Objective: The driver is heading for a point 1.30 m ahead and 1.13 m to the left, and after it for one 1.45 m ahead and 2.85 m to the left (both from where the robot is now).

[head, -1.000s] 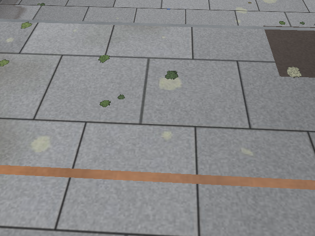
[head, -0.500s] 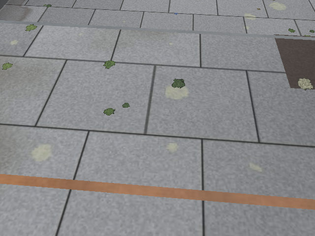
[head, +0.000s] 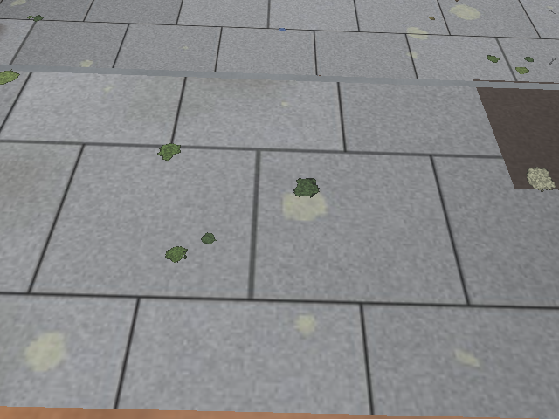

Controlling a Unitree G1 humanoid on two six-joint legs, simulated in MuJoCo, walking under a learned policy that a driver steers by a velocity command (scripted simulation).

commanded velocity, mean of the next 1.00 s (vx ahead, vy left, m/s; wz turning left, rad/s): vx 0.07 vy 0.00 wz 0.51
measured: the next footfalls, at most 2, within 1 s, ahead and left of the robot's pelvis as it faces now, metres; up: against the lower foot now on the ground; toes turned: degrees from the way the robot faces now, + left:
right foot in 0.14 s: +0.27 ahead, -0.10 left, +0.00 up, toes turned +5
left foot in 0.56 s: +0.15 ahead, +0.13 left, +0.00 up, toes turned +22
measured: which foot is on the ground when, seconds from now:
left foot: down 0.00-0.14, up 0.16-0.54, down 0.56-1.00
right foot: up 0.00-0.12, down 0.14-0.56, up 0.58-1.00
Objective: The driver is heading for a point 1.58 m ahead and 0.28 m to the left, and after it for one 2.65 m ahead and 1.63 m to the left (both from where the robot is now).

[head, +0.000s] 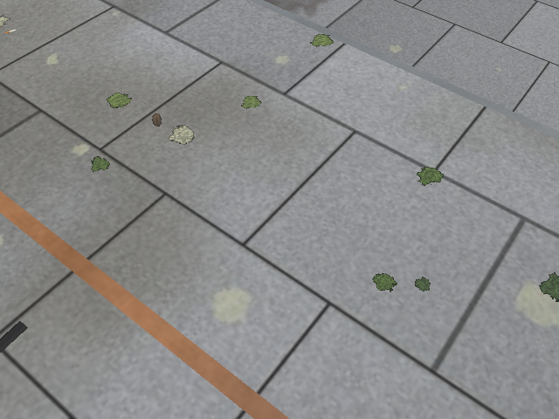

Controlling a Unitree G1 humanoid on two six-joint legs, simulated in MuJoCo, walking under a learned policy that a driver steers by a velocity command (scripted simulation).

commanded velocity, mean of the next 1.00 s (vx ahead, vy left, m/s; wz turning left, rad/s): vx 0.00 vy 0.00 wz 0.29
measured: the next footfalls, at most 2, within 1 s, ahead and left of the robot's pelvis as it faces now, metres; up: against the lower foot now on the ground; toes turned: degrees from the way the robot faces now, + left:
right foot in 0.06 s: +0.05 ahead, -0.13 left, +0.00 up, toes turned +7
left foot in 0.50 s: +0.01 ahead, +0.14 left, +0.00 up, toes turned +19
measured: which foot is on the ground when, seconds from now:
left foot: down 0.00-0.06, up 0.08-0.48, down 0.50-0.94, up 0.96-1.00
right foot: up 0.00-0.04, down 0.06-0.50, up 0.52-0.88, down 0.90-1.00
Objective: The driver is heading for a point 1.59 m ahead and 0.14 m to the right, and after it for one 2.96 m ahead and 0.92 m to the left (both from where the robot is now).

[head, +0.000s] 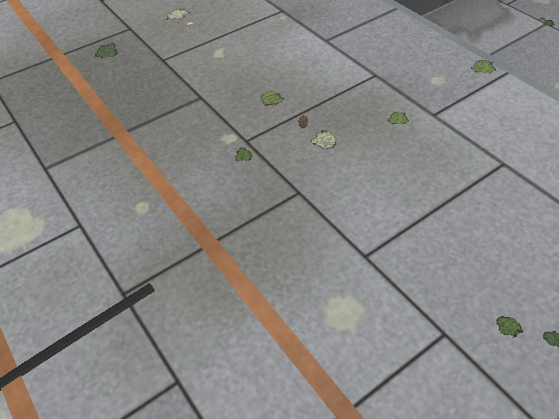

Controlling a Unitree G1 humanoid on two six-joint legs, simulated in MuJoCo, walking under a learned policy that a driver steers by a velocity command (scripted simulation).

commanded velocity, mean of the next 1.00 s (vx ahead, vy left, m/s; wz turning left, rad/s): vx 0.04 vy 0.00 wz -0.24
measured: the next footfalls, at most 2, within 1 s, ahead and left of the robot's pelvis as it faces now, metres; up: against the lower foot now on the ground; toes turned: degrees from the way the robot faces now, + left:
left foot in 0.22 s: +0.06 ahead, +0.13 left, +0.00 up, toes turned -10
right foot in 0.60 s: -0.01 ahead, -0.11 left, +0.00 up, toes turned -13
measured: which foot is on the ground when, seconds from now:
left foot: up 0.00-0.20, down 0.22-1.00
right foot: down 0.00-0.22, up 0.24-0.58, down 0.60-1.00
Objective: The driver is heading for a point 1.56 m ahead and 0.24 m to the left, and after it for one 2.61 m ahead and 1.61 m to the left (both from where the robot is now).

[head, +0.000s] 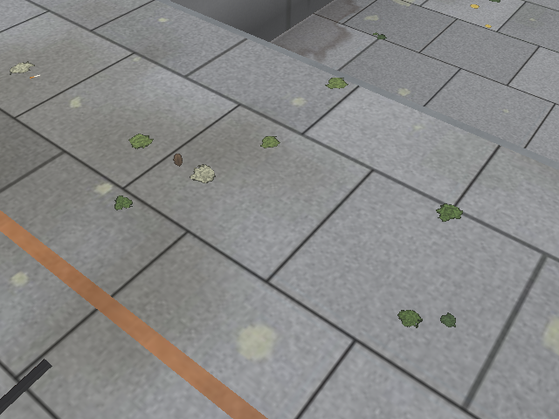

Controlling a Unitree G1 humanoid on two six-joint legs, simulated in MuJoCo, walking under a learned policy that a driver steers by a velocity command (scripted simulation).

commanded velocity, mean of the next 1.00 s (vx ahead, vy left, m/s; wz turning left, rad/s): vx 0.45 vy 0.00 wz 0.15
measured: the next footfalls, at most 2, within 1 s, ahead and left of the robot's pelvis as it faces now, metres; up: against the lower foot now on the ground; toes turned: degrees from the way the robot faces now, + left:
right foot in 0.48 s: +0.40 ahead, -0.12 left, +0.00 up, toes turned -1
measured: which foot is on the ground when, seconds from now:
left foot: down 0.00-0.50, up 0.52-1.00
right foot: down 0.00-0.02, up 0.04-0.46, down 0.48-1.00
